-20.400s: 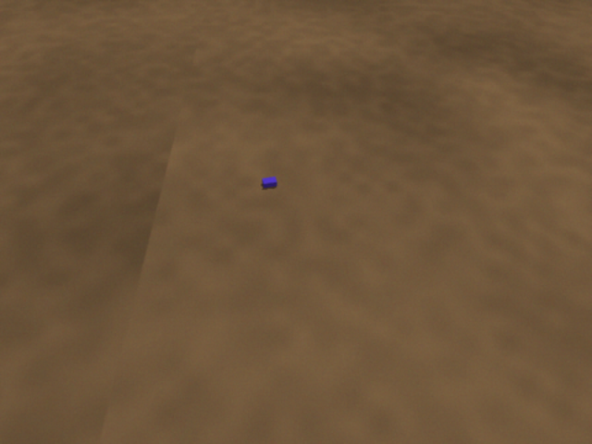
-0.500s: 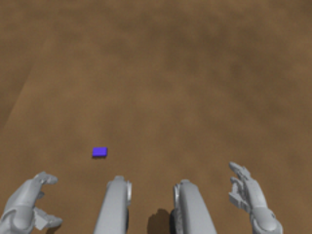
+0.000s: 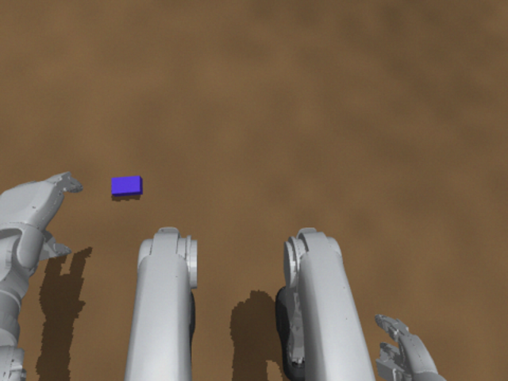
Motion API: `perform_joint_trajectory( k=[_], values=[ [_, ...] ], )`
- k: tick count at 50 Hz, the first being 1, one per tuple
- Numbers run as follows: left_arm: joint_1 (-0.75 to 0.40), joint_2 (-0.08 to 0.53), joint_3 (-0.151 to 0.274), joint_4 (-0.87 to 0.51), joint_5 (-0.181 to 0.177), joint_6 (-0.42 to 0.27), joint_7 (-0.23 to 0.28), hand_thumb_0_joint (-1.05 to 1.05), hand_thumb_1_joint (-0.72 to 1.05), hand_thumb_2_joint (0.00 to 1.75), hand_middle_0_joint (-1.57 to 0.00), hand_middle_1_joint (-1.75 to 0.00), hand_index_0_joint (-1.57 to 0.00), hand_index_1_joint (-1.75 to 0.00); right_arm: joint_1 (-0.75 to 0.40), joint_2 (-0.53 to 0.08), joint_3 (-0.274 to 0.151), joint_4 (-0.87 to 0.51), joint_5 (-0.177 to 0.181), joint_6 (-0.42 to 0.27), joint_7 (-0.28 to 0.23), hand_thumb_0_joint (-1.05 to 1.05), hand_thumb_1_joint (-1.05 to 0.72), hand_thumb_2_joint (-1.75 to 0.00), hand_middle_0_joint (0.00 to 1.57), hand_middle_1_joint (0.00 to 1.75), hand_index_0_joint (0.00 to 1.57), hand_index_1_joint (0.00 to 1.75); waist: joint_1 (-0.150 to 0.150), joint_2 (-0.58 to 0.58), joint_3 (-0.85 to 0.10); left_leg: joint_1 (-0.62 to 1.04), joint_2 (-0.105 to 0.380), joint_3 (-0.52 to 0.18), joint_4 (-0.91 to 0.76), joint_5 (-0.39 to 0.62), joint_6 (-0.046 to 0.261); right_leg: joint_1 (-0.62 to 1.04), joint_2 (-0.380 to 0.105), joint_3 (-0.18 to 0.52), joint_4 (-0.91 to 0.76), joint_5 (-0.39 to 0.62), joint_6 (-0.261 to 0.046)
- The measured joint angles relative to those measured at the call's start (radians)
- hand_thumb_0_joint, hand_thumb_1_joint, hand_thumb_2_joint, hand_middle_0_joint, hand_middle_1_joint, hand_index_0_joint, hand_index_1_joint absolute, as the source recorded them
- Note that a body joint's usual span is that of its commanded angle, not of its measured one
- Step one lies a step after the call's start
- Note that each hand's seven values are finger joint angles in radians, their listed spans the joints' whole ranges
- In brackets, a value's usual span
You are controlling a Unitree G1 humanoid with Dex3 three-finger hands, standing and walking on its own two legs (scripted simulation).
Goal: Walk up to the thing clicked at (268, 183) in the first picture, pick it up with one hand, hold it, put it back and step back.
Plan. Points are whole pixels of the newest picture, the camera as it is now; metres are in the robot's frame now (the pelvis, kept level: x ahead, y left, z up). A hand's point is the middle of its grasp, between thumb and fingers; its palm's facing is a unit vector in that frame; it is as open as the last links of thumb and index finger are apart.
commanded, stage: rise first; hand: left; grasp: from above
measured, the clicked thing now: (127, 186) +0.47 +0.29 -0.38
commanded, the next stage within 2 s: approach in 1.22 s
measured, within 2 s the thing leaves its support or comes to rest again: neither
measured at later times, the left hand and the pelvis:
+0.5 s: hand (76, 208) +0.38 +0.33 -0.21, palm faces -0.45 -0.08 -0.89, open 11.8 cm; pelvis +0.01 +0.01 -0.05, yaw -2 degrees
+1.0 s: hand (92, 201) +0.40 +0.32 -0.24, palm faces -0.46 -0.10 -0.88, open 11.5 cm; pelvis +0.02 +0.00 -0.07, yaw -3 degrees
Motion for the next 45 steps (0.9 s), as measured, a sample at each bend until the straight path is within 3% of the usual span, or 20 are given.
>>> perform_joint_trajectory(
  k=[11,21,33,45],
  values=[
    [-0.107,0.045,-0.014,0.153,0.165,-0.046,0.120,0.00,-0.11,0.68,-0.47,-0.59,-0.46,-0.60,-0.002,-0.003,0.020,0.024,-0.035,0.033,0.021,0.01,-0.90,-0.90,0.20,0.30,0.20,0.30,-0.036,-0.017,0.000,-0.087,-0.013,-0.016,0.097,-0.008,0.007,-0.063,-0.001,-0.009,0.078,-0.016,0.007],
    [-0.174,0.042,-0.028,0.249,0.263,-0.046,0.200,0.00,-0.13,0.69,-0.46,-0.59,-0.44,-0.60,-0.038,0.007,0.021,0.028,-0.063,0.033,0.039,0.00,-0.90,-0.90,0.20,0.30,0.20,0.30,-0.047,-0.025,0.002,-0.132,-0.014,-0.016,0.147,-0.021,0.018,-0.098,0.004,-0.007,0.119,-0.030,0.014],
    [-0.234,0.050,-0.011,0.366,0.280,-0.014,0.273,0.00,-0.14,0.69,-0.44,-0.63,-0.43,-0.63,-0.047,0.026,0.043,0.042,-0.093,0.012,0.053,0.00,-0.90,-0.90,0.20,0.30,0.20,0.30,-0.074,-0.037,0.007,-0.173,-0.014,-0.022,0.191,-0.032,0.013,-0.143,0.009,-0.008,0.164,-0.037,0.018],
    [-0.251,0.059,0.014,0.390,0.259,-0.002,0.268,0.00,-0.12,0.66,-0.45,-0.64,-0.45,-0.64,-0.030,0.025,0.049,0.055,-0.105,0.011,0.061,0.00,-0.90,-0.90,0.20,0.30,0.20,0.30,-0.095,-0.033,0.030,-0.187,-0.008,-0.032,0.215,-0.047,0.001,-0.170,0.018,-0.014,0.190,-0.041,0.022]
  ],
)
